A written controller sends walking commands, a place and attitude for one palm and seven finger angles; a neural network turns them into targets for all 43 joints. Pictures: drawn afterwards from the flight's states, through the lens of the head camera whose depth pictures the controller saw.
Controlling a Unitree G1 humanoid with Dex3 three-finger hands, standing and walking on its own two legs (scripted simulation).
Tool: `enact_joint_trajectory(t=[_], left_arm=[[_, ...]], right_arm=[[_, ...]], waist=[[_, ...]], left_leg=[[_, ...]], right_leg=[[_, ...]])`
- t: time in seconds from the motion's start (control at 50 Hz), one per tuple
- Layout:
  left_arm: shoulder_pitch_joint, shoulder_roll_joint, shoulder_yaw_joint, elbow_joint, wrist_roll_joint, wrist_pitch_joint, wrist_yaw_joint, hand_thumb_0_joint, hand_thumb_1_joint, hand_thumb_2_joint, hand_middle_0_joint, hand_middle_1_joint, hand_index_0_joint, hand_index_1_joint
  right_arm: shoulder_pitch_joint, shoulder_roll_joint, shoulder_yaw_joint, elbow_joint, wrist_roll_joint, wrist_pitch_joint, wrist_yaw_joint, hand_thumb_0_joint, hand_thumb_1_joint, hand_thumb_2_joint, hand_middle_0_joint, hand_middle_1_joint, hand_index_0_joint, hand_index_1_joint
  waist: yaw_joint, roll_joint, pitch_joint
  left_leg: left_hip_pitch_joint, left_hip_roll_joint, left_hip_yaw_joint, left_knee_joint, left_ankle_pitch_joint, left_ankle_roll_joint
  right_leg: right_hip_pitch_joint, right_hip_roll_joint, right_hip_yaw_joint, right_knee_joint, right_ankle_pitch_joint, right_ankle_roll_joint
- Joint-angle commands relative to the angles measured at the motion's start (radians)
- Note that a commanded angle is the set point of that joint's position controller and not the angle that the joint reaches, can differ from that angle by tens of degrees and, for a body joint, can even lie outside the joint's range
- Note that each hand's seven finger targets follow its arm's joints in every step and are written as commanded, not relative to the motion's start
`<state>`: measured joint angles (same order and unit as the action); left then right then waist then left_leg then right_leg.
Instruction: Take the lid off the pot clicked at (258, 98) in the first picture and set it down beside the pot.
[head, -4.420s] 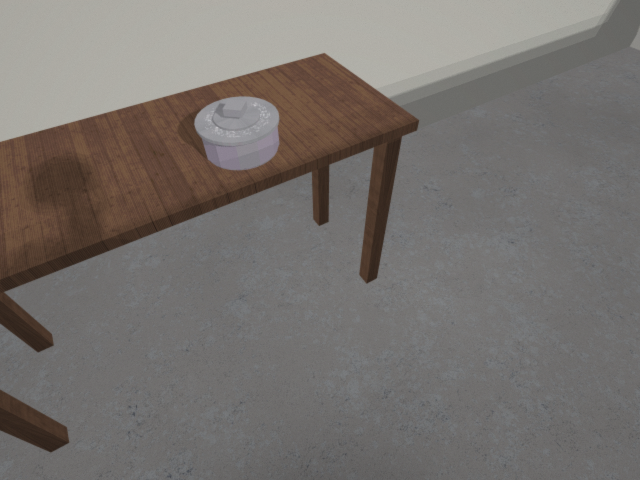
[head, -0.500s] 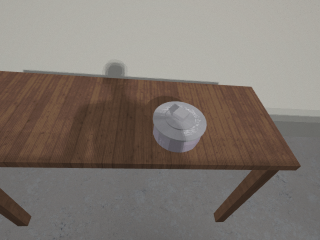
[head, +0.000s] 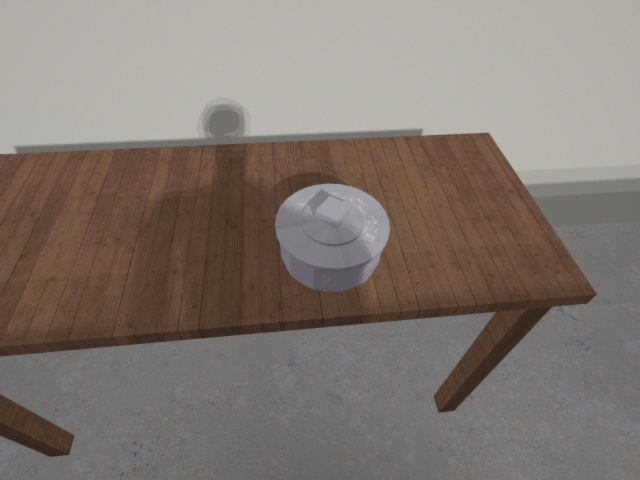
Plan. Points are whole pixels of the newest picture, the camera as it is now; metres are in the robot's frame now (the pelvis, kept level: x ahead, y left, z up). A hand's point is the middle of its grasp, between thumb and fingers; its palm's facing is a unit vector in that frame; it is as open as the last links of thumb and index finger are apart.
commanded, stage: look again from close up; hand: left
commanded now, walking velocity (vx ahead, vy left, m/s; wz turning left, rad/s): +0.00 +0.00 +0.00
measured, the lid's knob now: (333, 211) +0.49 -0.01 +0.04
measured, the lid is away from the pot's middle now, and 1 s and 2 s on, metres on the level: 0.00 0.00 0.00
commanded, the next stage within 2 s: shuffle to correct the standing spot in 1.36 s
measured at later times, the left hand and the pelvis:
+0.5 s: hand out of the picture -0.05 +0.15 -0.18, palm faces +0.07 -0.99 -0.15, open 7.4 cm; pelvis -0.03 -0.01 +0.00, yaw +1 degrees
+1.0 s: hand out of the picture -0.07 +0.18 -0.18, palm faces +0.05 -0.99 -0.16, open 7.4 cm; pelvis -0.05 +0.01 +0.01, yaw +1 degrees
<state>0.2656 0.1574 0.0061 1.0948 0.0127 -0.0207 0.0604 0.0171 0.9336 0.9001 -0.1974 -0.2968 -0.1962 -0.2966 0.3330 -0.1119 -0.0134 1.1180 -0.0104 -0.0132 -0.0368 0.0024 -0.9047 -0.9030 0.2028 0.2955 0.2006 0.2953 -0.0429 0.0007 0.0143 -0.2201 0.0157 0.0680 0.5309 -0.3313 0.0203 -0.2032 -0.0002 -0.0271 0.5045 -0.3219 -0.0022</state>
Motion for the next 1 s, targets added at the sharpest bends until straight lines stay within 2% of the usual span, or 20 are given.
enact_joint_trajectory(t=[0.0,0.04,0.08,0.1,0.14,0.18,0.22,0.28,0.34,0.4,0.6,0.64,0.66,0.82,0.86,0.98], left_arm=[[0.122,0.073,0.004,-0.024,-0.001,-0.024,0.0,0.0,0.9,0.9,-0.2,-0.3,-0.2,-0.3],[0.118,0.085,0.005,-0.028,-0.001,-0.027,0.0,0.0,0.9,0.9,-0.2,-0.3,-0.2,-0.3],[0.105,0.09,0.005,-0.046,-0.002,-0.023,-0.004,0.0,0.9,0.9,-0.2,-0.3,-0.2,-0.3],[0.108,0.094,0.005,-0.048,0.0,-0.024,-0.003,0.0,0.9,0.9,-0.2,-0.3,-0.2,-0.3],[0.105,0.101,0.004,-0.053,0.001,-0.022,-0.004,0.0,0.9,0.9,-0.2,-0.3,-0.2,-0.3],[0.088,0.104,0.004,-0.074,0.001,-0.016,-0.007,0.0,0.9,0.9,-0.2,-0.3,-0.2,-0.3],[0.097,0.108,0.003,-0.078,0.002,-0.018,-0.007,0.0,0.9,0.9,-0.2,-0.3,-0.2,-0.3],[0.108,0.111,0.002,-0.089,0.001,-0.015,-0.01,0.0,0.9,0.9,-0.2,-0.3,-0.2,-0.3],[0.124,0.112,0.0,-0.086,0.002,-0.019,-0.011,0.0,0.9,0.9,-0.2,-0.3,-0.2,-0.3],[0.128,0.103,-0.004,-0.091,0.003,-0.014,-0.014,0.0,0.9,0.9,-0.2,-0.3,-0.2,-0.3],[0.159,0.09,-0.009,-0.074,0.002,-0.01,-0.017,0.0,0.9,0.9,-0.2,-0.3,-0.2,-0.3],[0.165,0.089,-0.01,-0.066,0.002,-0.012,-0.017,0.0,0.9,0.9,-0.2,-0.3,-0.2,-0.3],[0.164,0.09,-0.01,-0.067,0.002,-0.008,-0.018,0.0,0.9,0.9,-0.2,-0.3,-0.2,-0.3],[0.172,0.076,-0.01,-0.055,0.004,-0.005,-0.017,0.0,0.9,0.9,-0.2,-0.3,-0.2,-0.3],[0.171,0.079,-0.009,-0.054,0.004,-0.005,-0.019,0.0,0.9,0.9,-0.2,-0.3,-0.2,-0.3],[0.173,0.066,-0.009,-0.049,0.006,-0.003,-0.018,0.0,0.9,0.9,-0.2,-0.3,-0.2,-0.3]], right_arm=[[0.039,-0.101,-0.017,-0.037,0.001,-0.016,-0.004,0.0,-0.9,-0.9,0.2,0.3,0.2,0.3],[0.031,-0.096,-0.015,-0.039,0.002,-0.01,-0.003,0.0,-0.9,-0.9,0.2,0.3,0.2,0.3],[0.011,-0.096,-0.015,-0.05,0.001,-0.004,0.0,0.0,-0.9,-0.9,0.2,0.3,0.2,0.3],[0.003,-0.097,-0.015,-0.049,0.002,-0.003,0.001,0.0,-0.9,-0.9,0.2,0.3,0.2,0.3],[-0.01,-0.099,-0.015,-0.053,0.003,0.003,0.003,0.0,-0.9,-0.9,0.2,0.3,0.2,0.3],[-0.025,-0.104,-0.014,-0.064,0.001,0.005,0.006,0.0,-0.9,-0.9,0.2,0.3,0.2,0.3],[-0.033,-0.109,-0.012,-0.066,0.002,0.002,0.009,0.0,-0.9,-0.9,0.2,0.3,0.2,0.3],[-0.049,-0.119,-0.01,-0.075,0.003,-0.001,0.009,0.0,-0.9,-0.9,0.2,0.3,0.2,0.3],[-0.053,-0.119,-0.007,-0.074,0.004,-0.002,0.011,0.0,-0.9,-0.9,0.2,0.3,0.2,0.3],[-0.053,-0.124,-0.007,-0.077,0.004,-0.005,0.012,0.0,-0.9,-0.9,0.2,0.3,0.2,0.3],[-0.03,-0.127,-0.004,-0.06,0.006,-0.016,0.014,0.0,-0.9,-0.9,0.2,0.3,0.2,0.3],[-0.02,-0.122,-0.003,-0.052,0.008,-0.018,0.015,0.0,-0.9,-0.9,0.2,0.3,0.2,0.3],[-0.017,-0.121,-0.003,-0.055,0.007,-0.019,0.013,0.0,-0.9,-0.9,0.2,0.3,0.2,0.3],[0.004,-0.118,-0.007,-0.041,0.007,-0.019,0.015,0.0,-0.9,-0.9,0.2,0.3,0.2,0.3],[0.011,-0.113,-0.007,-0.036,0.008,-0.024,0.015,0.0,-0.9,-0.9,0.2,0.3,0.2,0.3],[0.015,-0.112,-0.011,-0.035,0.008,-0.021,0.015,0.0,-0.9,-0.9,0.2,0.3,0.2,0.3]], waist=[[0.033,-0.037,-0.028],[0.027,-0.034,0.003],[0.029,-0.037,0.021],[0.027,-0.067,0.03],[0.025,-0.087,0.059],[0.027,-0.061,0.081],[0.029,-0.049,0.078],[0.036,0.003,0.064],[0.039,-0.019,0.055],[0.042,-0.004,0.073],[0.053,0.021,0.062],[0.054,0.002,0.056],[0.057,0.016,0.062],[0.06,0.011,0.083],[0.063,0.016,0.066],[0.061,0.007,0.085]], left_leg=[[0.019,0.079,-0.098,-0.008,0.365,0.001],[0.01,0.072,-0.087,-0.017,0.291,-0.006],[0.013,0.064,-0.09,-0.03,0.247,-0.01],[0.012,0.064,-0.086,-0.032,0.228,-0.01],[0.005,0.055,-0.08,-0.046,0.167,-0.013],[0.017,0.055,-0.087,-0.059,0.169,-0.014],[0.025,0.057,-0.093,-0.071,0.176,-0.012],[0.042,0.062,-0.103,-0.081,0.177,-0.008],[0.04,0.062,-0.103,-0.087,0.173,-0.009],[0.03,0.067,-0.116,-0.112,0.151,-0.005],[-0.003,0.078,-0.138,-0.162,0.119,0.006],[0.001,0.078,-0.135,-0.165,0.13,0.007],[-0.004,0.084,-0.142,-0.182,0.118,0.012],[-0.048,0.085,-0.164,-0.219,0.023,0.018],[-0.041,0.09,-0.166,-0.226,0.055,0.024],[-0.047,0.089,-0.166,-0.229,0.018,0.024]], right_leg=[[0.038,-0.127,0.084,-0.034,0.574,-0.055],[0.031,-0.135,0.099,-0.047,0.608,-0.056],[0.015,-0.131,0.104,-0.069,0.524,-0.054],[0.012,-0.132,0.106,-0.08,0.518,-0.05],[-0.001,-0.135,0.121,-0.113,0.453,-0.044],[-0.039,-0.124,0.122,-0.136,0.317,-0.045],[-0.04,-0.12,0.125,-0.152,0.272,-0.042],[-0.044,-0.112,0.121,-0.166,0.205,-0.038],[-0.032,-0.115,0.121,-0.179,0.197,-0.037],[-0.053,-0.105,0.11,-0.184,0.119,-0.041],[-0.026,-0.093,0.077,-0.164,0.112,-0.038],[-0.019,-0.098,0.075,-0.162,0.124,-0.038],[-0.022,-0.092,0.066,-0.157,0.116,-0.038],[-0.023,-0.088,0.057,-0.142,0.097,-0.032],[-0.01,-0.088,0.046,-0.132,0.121,-0.03],[-0.036,-0.087,0.05,-0.13,0.11,-0.028]])
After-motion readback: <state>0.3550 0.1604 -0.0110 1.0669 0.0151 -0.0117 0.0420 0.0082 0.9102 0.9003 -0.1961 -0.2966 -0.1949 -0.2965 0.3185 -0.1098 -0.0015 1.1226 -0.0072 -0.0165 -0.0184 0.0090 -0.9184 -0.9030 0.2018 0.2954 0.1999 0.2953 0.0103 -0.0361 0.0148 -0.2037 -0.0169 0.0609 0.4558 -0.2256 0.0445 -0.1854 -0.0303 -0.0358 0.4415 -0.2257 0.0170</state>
